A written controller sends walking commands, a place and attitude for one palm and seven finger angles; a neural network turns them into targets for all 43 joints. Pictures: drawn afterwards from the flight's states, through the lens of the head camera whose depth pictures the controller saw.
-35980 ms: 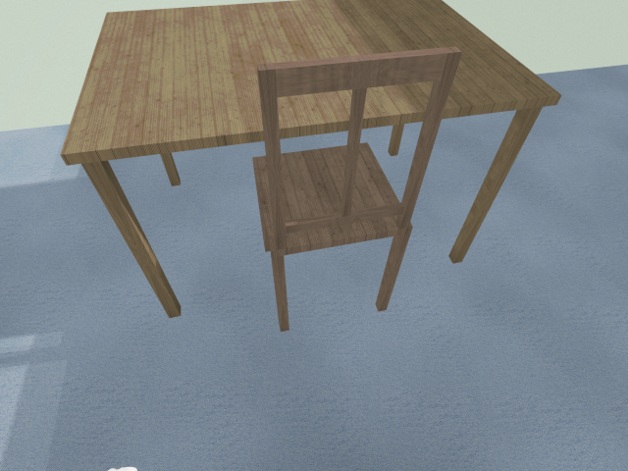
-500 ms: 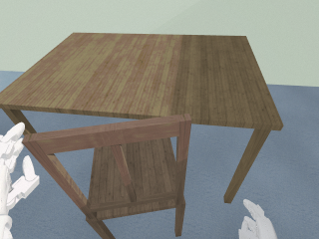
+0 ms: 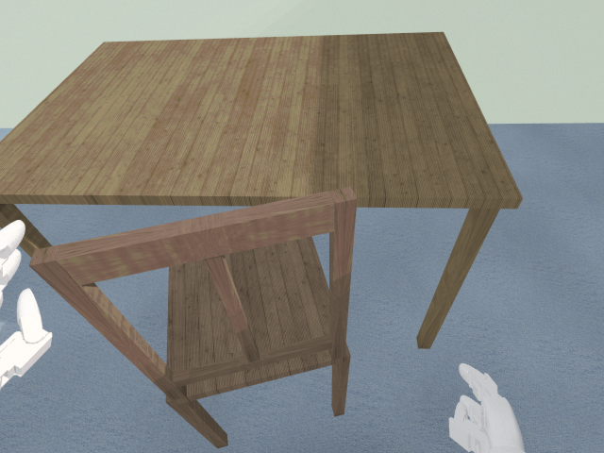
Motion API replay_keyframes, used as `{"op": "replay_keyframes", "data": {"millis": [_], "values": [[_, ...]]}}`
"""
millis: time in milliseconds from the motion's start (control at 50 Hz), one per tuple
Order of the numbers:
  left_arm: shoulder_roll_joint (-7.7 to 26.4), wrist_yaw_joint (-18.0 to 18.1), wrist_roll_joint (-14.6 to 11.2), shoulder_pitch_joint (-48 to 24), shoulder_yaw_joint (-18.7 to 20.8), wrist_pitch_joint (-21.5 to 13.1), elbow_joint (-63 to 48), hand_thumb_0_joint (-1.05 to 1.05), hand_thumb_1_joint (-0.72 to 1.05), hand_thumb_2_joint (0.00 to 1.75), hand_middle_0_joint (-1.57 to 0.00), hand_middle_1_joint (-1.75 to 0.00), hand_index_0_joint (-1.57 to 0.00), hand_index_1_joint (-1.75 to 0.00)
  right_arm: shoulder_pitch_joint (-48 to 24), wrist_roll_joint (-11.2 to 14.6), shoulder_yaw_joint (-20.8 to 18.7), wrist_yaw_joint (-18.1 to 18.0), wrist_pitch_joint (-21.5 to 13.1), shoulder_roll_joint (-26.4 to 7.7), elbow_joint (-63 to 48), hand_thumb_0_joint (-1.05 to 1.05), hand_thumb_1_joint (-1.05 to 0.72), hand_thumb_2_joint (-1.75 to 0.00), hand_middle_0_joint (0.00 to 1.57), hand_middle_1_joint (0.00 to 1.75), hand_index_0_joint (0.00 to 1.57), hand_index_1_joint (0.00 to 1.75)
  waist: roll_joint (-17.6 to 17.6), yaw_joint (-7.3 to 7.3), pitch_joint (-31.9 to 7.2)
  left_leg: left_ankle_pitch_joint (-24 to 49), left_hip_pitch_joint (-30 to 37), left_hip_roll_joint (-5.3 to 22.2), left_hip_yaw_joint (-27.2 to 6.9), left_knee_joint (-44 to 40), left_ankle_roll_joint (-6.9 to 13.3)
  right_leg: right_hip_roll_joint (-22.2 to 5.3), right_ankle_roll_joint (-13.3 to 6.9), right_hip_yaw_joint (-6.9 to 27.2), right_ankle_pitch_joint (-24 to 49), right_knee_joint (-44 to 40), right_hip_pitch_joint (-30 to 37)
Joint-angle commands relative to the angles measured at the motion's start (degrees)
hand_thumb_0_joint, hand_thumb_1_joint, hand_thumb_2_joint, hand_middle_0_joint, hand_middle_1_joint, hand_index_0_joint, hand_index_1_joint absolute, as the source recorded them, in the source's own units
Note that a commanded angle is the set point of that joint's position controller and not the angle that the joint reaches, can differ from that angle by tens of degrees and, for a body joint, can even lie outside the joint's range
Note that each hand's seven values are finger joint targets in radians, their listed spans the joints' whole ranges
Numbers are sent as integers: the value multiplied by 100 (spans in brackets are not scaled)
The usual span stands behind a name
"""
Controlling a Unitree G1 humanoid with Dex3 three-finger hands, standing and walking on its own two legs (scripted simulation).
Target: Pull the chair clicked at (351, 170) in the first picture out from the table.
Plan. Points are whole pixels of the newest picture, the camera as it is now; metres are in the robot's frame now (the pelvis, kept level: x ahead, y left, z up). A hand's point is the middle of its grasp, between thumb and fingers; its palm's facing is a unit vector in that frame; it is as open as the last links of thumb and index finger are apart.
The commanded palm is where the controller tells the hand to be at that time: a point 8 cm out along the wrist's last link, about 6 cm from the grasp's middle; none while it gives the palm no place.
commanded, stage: step back with the hand held close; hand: left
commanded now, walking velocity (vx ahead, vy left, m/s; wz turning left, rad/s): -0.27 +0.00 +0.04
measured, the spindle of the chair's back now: (237, 315) +0.33 +0.14 -0.05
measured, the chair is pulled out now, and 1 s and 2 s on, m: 0.15 0.15 0.15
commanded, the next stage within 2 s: stop stepping back and stand still in 1.32 s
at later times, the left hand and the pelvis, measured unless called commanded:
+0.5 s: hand out of the picture +0.14 +0.27 +0.16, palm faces +0.46 -0.74 -0.49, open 7.4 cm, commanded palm +0.08 +0.31 +0.18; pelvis -0.05 +0.00 -0.01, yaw +1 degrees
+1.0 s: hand out of the picture +0.11 +0.26 +0.17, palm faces +0.45 -0.75 -0.47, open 7.4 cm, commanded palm +0.05 +0.29 +0.18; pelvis -0.09 -0.01 -0.01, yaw -1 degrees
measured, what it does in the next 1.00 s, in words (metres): steps on the spot: right foot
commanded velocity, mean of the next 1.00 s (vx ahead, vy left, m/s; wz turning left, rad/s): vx -0.35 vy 0.00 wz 0.01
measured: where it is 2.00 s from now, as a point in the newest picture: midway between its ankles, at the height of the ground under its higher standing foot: outside the picture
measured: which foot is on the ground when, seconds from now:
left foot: down 0.00-1.00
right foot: down 0.00-0.76, up 0.78-0.94, down 0.96-1.00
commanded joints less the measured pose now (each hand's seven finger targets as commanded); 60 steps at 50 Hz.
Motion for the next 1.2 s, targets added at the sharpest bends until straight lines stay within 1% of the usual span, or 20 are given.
{"op": "replay_keyframes", "data": {"millis": [0,180,220,340,440,500,580,620,700,760,780,840,920,980,1020,1060,1100,1140,1160,1180], "values": [[977,185,-37,-50,833,-218,-958,0,90,90,-20,-30,-20,-30,-669,-2,-204,-76,-319,-669,-931,0,-90,-90,20,30,20,30,-169,95,-766,1432,-7,930,-951,-394,-9,-583,4,602,917,-106,267],[1094,333,18,-409,771,-275,-1460,0,90,90,-20,-30,-20,-30,-491,-22,-177,-129,-481,-727,-969,0,-90,-90,20,30,20,30,-321,-1,-541,-813,-597,731,-1051,-156,26,-847,-109,1047,-274,-495,-224],[1114,382,39,-384,796,-309,-1596,0,90,90,-20,-30,-20,-30,-447,-25,-152,-145,-499,-738,-975,0,-90,-90,20,30,20,30,69,-11,-506,-1288,-794,763,-1116,-327,43,-783,-99,957,-703,-474,-207],[1055,436,152,-292,897,-367,-1447,0,90,90,-20,-30,-20,-30,-426,-28,-141,-148,-540,-770,-1071,0,-90,-90,20,30,20,30,418,37,-418,-2119,-1885,1097,-1506,-1116,184,-296,99,511,-717,379,591],[1023,384,136,-311,855,-382,-1355,0,90,90,-20,-30,-20,-30,-391,-46,-179,-117,-569,-755,-1034,0,-90,-90,20,30,20,30,-140,11,-437,-1349,-1622,956,-1275,-600,114,-466,42,710,-41,208,328],[1066,385,168,-390,877,-373,-1296,0,90,90,-20,-30,-20,-30,-400,-46,-203,-93,-537,-776,-1012,0,-90,-90,20,30,20,30,-276,-6,-232,-1975,-1934,881,-1204,-400,140,-610,-33,994,-691,-39,134],[1152,450,114,-513,856,-403,-1550,0,90,90,-20,-30,-20,-30,-312,-67,-216,-68,-518,-696,-909,0,-90,-90,20,30,20,30,-768,-74,-434,-1385,-970,503,-917,873,-65,-1268,-393,1567,-858,-728,-893],[1220,498,82,-383,942,-437,-1749,0,90,90,-20,-30,-20,-30,-279,-61,-215,-59,-489,-645,-849,0,-90,-90,20,30,20,30,-700,-93,-768,-1074,-717,504,-907,988,-89,-1414,-478,1456,-410,-586,-801],[1425,537,105,120,1331,-496,-1953,0,90,90,-20,-30,-20,-30,-513,-35,-265,-103,-464,-688,-887,0,-90,-90,20,30,20,30,289,9,-1102,-449,-1262,1137,-1558,-336,158,-540,-18,590,12,671,-4],[1378,462,211,-173,1423,-636,-2309,0,90,90,-20,-30,-20,-30,-513,-151,-298,-104,-590,-727,-924,0,-90,-90,20,30,20,30,1260,-5,-858,-2037,-2672,1856,-2184,-1585,502,124,170,461,-1067,2419,797],[1347,460,223,-286,1429,-629,-2188,0,90,90,-20,-30,-20,-30,-485,-206,-285,-104,-605,-671,-856,0,-90,-90,20,30,20,30,1202,-35,-668,-1832,-2807,1912,-2176,-1632,549,149,160,549,-1139,2792,704],[1095,367,86,-138,1205,-567,-1724,0,90,90,-20,-30,-20,-30,-303,-150,-332,-63,-704,-617,-671,0,-90,-90,20,30,20,30,213,50,-736,711,-747,1690,-1705,-703,355,-16,137,460,-1415,1523,-521],[894,183,59,-293,814,-608,-1369,0,90,90,-20,-30,-20,-30,-342,-172,-223,-13,-744,-693,-551,0,-90,-90,20,30,20,30,443,57,-784,1346,25,1530,-1444,-410,171,-106,100,482,-486,-34,-371],[990,87,39,-694,667,-689,-1526,0,90,90,-20,-30,-20,-30,-422,-105,-260,-36,-743,-701,-608,0,-90,-90,20,30,20,30,-433,24,-1082,829,194,971,-816,466,-161,-646,-202,954,1006,-413,-417],[1120,93,-69,-426,739,-710,-1759,0,90,90,-20,-30,-20,-30,-375,-21,-316,-56,-728,-636,-676,0,-90,-90,20,30,20,30,-1174,-10,-1182,135,360,500,-467,1423,-292,-1335,-557,1462,1287,-724,-730],[1318,156,-67,-345,991,-730,-1805,0,90,90,-20,-30,-20,-30,-501,15,-310,-65,-632,-498,-708,0,-90,-90,20,30,20,30,-1181,-19,-915,-445,-176,269,-413,2083,-355,-1825,-803,1688,1509,-876,-765],[1495,184,-24,-220,1277,-688,-1783,0,90,90,-20,-30,-20,-30,-698,-28,-239,-62,-522,-408,-713,0,-90,-90,20,30,20,30,-936,-25,-784,-334,-612,314,-530,1497,-324,-1686,-693,1445,2340,-536,-318],[1304,208,15,-146,1171,-700,-1701,0,90,90,-20,-30,-20,-30,-716,-45,-200,-127,-462,-482,-663,0,-90,-90,20,30,20,30,-327,-58,-754,1817,-331,682,-725,54,-166,-1043,-194,892,2586,257,-110],[1269,214,9,-104,1144,-714,-1740,0,90,90,-20,-30,-20,-30,-723,-39,-230,-150,-467,-556,-686,0,-90,-90,20,30,20,30,142,20,-936,3146,5,1114,-1102,-347,-19,-526,77,552,1943,658,-115],[1248,203,-23,-80,1155,-691,-1643,0,90,90,-20,-30,-20,-30,-639,-31,-280,-140,-473,-533,-675,0,-90,-90,20,30,20,30,447,35,-1163,4307,551,1490,-1287,-341,101,-284,142,482,509,1082,-410]]}}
